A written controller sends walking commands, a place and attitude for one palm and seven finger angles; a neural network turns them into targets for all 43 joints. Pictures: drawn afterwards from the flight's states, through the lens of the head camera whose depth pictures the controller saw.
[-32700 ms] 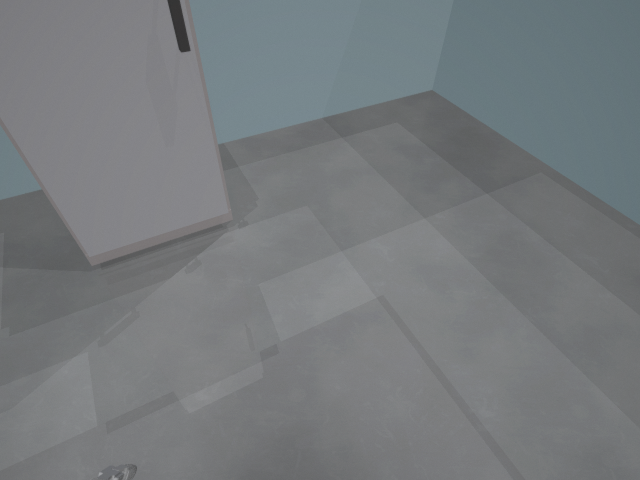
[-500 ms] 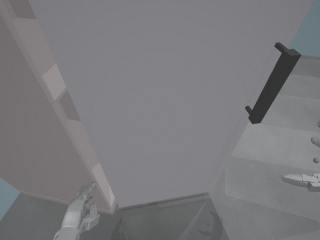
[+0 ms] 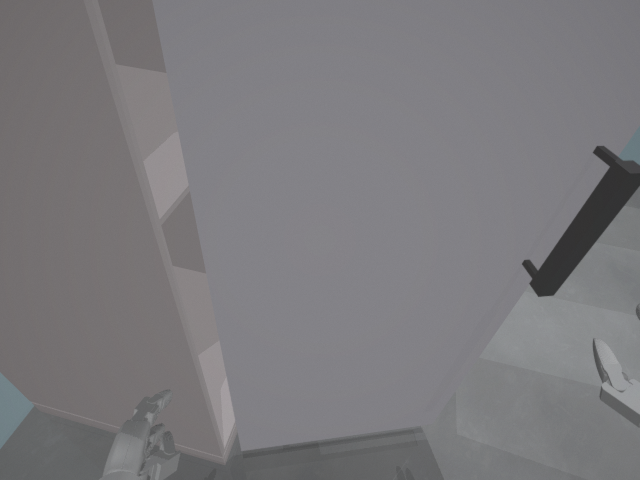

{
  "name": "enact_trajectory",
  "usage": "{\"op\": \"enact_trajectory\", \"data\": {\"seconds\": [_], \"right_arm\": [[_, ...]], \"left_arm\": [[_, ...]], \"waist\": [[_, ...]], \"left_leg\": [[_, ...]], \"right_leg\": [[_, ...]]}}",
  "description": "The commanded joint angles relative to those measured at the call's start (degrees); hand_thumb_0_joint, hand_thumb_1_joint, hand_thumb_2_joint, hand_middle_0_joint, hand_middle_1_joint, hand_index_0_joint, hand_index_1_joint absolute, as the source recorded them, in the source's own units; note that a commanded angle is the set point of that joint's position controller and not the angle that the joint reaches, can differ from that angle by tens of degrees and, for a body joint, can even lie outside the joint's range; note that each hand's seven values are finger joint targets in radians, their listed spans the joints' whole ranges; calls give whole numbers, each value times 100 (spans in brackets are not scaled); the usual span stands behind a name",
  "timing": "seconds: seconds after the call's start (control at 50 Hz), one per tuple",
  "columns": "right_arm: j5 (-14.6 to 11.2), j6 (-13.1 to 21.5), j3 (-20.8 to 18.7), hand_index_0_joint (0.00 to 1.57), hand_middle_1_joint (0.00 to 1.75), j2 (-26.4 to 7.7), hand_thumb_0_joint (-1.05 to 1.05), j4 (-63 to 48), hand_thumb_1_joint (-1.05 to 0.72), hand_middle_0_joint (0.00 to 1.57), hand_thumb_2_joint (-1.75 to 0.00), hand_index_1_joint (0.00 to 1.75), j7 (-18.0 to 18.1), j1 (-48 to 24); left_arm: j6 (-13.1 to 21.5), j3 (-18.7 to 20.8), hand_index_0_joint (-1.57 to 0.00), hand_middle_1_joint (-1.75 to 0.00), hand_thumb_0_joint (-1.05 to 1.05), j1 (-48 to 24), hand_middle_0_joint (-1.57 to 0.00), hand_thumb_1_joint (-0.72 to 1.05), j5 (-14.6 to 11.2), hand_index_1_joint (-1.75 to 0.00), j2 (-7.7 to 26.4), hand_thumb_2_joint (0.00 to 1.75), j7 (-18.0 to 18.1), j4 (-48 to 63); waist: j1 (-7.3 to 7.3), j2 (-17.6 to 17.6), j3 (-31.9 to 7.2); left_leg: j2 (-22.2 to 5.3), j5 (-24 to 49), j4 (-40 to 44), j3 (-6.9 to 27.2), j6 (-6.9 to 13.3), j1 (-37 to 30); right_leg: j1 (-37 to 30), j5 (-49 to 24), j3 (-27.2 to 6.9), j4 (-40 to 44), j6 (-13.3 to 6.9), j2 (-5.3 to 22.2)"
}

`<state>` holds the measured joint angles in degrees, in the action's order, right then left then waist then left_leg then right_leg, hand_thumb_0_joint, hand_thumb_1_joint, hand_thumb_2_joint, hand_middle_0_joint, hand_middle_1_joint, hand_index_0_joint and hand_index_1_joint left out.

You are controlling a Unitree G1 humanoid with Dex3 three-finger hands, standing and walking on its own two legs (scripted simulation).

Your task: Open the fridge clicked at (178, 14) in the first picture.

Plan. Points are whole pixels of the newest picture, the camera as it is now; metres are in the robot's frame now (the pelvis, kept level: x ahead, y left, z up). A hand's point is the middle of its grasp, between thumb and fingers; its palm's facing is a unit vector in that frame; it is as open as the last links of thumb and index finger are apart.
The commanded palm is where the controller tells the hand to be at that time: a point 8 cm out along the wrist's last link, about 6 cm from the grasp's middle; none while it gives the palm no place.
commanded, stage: draw the hand back to the body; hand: right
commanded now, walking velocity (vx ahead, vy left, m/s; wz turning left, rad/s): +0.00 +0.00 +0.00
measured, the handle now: (570, 226) +0.43 -0.35 +0.13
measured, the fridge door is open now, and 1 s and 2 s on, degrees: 68 68 68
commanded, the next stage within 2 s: step back with the hand held close in 0.42 s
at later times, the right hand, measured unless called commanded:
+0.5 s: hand (599, 382) +0.18 -0.25 +0.15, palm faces +0.48 +0.78 -0.41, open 7.4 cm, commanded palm +0.14 -0.28 +0.17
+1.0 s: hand out of the picture +0.13 -0.33 +0.15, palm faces +0.43 +0.77 -0.47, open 7.4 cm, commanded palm +0.08 -0.35 +0.17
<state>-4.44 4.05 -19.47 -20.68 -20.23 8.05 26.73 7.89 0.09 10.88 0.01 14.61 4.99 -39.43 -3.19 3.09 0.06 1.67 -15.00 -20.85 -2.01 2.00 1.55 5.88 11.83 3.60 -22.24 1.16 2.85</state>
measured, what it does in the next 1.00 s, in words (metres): shifts its weight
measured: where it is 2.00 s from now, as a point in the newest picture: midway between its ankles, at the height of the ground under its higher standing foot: outside the picture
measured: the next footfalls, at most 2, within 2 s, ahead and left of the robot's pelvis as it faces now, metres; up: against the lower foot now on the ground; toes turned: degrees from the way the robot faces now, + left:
left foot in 1.12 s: -0.08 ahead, +0.06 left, +0.00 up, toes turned -6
left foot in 1.56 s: -0.17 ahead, +0.04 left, +0.00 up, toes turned -8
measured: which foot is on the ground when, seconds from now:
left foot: down 0.00-1.00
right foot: down 0.00-1.00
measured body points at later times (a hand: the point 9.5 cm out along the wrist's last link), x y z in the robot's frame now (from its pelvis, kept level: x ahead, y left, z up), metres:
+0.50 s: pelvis +0.00 +0.02 +0.00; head -0.02 +0.05 +0.45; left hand +0.19 +0.25 -0.09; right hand +0.15 -0.29 +0.18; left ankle -0.03 +0.09 -0.74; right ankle +0.01 -0.13 -0.74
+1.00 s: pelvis -0.06 -0.05 -0.01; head -0.06 -0.05 +0.44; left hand +0.13 +0.18 -0.09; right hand +0.10 -0.36 +0.17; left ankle -0.03 +0.09 -0.74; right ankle +0.01 -0.13 -0.74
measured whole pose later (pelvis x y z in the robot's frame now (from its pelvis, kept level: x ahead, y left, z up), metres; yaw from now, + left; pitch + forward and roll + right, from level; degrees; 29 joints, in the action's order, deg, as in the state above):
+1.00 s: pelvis -0.06 -0.05 -0.01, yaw +0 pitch -1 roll +2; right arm -4.2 6.9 -22.5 -25.3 -25.7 8.8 30.6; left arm -0.1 -1.2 9.0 -0.8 13.2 6.3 -33.3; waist -1.8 2.0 0.9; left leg -0.4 -12.4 -27.4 -0.6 -1.7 14.4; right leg 19.2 10.1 4.9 -29.9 -3.2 1.1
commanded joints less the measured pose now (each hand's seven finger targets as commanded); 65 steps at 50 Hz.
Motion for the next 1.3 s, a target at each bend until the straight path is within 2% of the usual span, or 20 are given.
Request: {"op": "enact_trajectory", "data": {"seconds": [0.0,0.1,0.28,0.42,0.52,0.54,0.56,0.62,0.68,0.8,0.88,0.94,1.0,1.08,1.1,1.16,1.18,1.2,1.24,1.28], "right_arm": [[14,366,-571,20,32,-967,0,-1212,-86,20,-88,32,71,-219],[21,387,-708,20,30,-1094,0,-1030,-90,20,-90,30,75,-318],[40,445,-683,20,30,-1151,0,-1382,-90,20,-90,30,105,-521],[-5,426,-688,20,30,-1062,0,-1072,-90,20,-90,30,93,-341],[5,474,-588,20,30,-1062,0,-1431,-90,20,-90,30,71,-768],[-1,642,-1098,20,30,-1698,0,-1487,-90,20,-90,30,51,-1017],[56,636,-743,20,30,-1270,0,-1047,-90,20,-90,30,-23,-626],[104,664,-726,20,30,-1230,0,-1171,-90,20,-90,30,-17,-235],[52,626,-937,20,30,-1393,0,-1467,-90,20,-90,30,53,308],[-14,543,-1168,20,30,-1526,0,-1751,-90,20,-90,30,141,593],[-32,555,-1115,20,30,-1508,0,-1666,-90,20,-90,30,180,337],[41,642,-955,20,30,-1287,0,-1581,-90,20,-90,30,189,63],[217,777,-984,20,30,-1188,0,-1651,-90,20,-90,30,184,-202],[309,930,-1281,20,30,-1438,0,-1907,-90,20,-90,30,164,-72],[244,971,-1082,20,30,-1245,0,-1980,-90,20,-90,30,139,47],[99,1076,-1093,20,30,-1385,0,-2322,-90,20,-90,30,158,-95],[55,1087,-1202,20,30,-1518,0,-2240,-90,20,-90,30,216,14],[27,1054,-926,20,30,-1291,0,-2185,-90,20,-90,30,196,-43],[23,1074,-1053,20,30,-1443,0,-2081,-90,20,-90,30,223,-132],[19,1049,-1101,20,30,-1485,0,-1893,-90,20,-90,30,262,-168]], "left_arm": [[310,188,-20,-30,0,-834,-20,90,17,-30,495,90,46,959],[245,233,-20,-30,0,-817,-20,90,32,-30,527,90,95,941],[282,207,-20,-30,0,-894,-20,90,47,-30,472,90,109,940],[263,218,-20,-30,0,-922,-20,90,46,-30,446,90,127,927],[281,209,-20,-30,0,-967,-20,90,35,-30,441,90,119,959],[142,181,-20,-30,0,-952,-20,90,-12,-30,615,90,111,1156],[37,131,-20,-30,0,-930,-20,90,-4,-30,468,90,82,1080],[-147,147,-20,-30,0,-860,-20,90,-37,-30,424,90,72,1221],[-301,187,-20,-30,0,-814,-20,90,-62,-30,523,90,90,1343],[-546,191,-20,-30,0,-839,-20,90,-60,-30,520,90,176,1536],[-552,193,-20,-30,0,-832,-20,90,-48,-30,645,90,217,1538],[-484,160,-20,-30,0,-873,-20,90,-41,-30,681,90,235,1547],[-358,177,-20,-30,0,-953,-20,90,-34,-30,754,90,240,1554],[-209,237,-20,-30,0,-896,-20,90,18,-30,748,90,150,1535],[-187,223,-20,-30,0,-824,-20,90,13,-30,624,90,114,1524],[-104,149,-20,-30,0,-858,-20,90,46,-30,536,90,78,1409],[-102,183,-20,-30,0,-712,-20,90,83,-30,494,90,95,1285],[-90,194,-20,-30,0,-690,-20,90,11,-30,454,90,81,1268],[-92,211,-20,-30,0,-755,-20,90,-8,-30,479,90,125,1261],[-93,209,-20,-30,0,-843,-20,90,37,-30,539,90,174,1240]], "waist": [[-50,-24,-54],[-47,-518,27],[-79,36,-340],[-88,-470,-101],[-67,-259,-216],[80,-365,231],[126,-658,-33],[111,-421,-584],[86,63,-958],[132,-175,-1046],[129,110,-776],[145,399,-424],[95,829,-326],[70,812,-422],[106,606,-337],[206,68,-544],[244,-194,-830],[283,-694,-1117],[285,-784,-1095],[293,-492,-573]], "left_leg": [[-100,1698,388,167,-255,441],[-149,1754,403,255,-343,545],[-225,2052,309,313,-359,373],[-223,1743,380,322,-397,474],[-204,1731,375,292,-364,464],[-557,2329,641,649,-455,1386],[-746,2818,473,558,-482,1219],[-850,3638,19,483,-434,846],[-693,2722,-159,324,-366,945],[-470,2199,-332,249,-263,1067],[-227,815,-316,208,-288,1201],[-49,-5,-625,189,-313,843],[211,5,-1654,114,-381,-248],[336,-226,-2032,246,-307,-419],[226,-224,-1543,312,-184,88],[-226,-132,-472,1033,105,1315],[-488,543,-219,1260,198,1703],[-598,852,-282,1310,153,1865],[-686,305,-138,1373,116,2282],[-561,-953,102,1355,129,2740]], "right_leg": [[-296,-1340,183,26,-259,-227],[-272,-1152,215,-43,-314,-248],[-460,-1223,194,-124,-311,-270],[-363,-1016,162,-74,-331,-247],[-455,-1102,171,-69,-332,-257],[-120,-1101,72,-610,-375,-133],[0,-1084,40,-809,-349,-170],[96,-1351,45,-845,-317,-167],[-90,-2055,-83,-668,-302,12],[141,-2418,-229,-621,-261,134],[588,-1287,-470,-169,-322,291],[1630,838,-800,491,-478,496],[3231,2911,-1314,1212,-768,833],[3604,3115,-1502,1134,-867,847],[3114,2591,-1388,883,-727,680],[1716,1528,-945,0,-375,227],[865,369,-709,-424,-248,125],[403,-140,-564,-834,-203,97],[122,99,-524,-1032,-196,121],[378,1012,-673,-816,-181,147]]}}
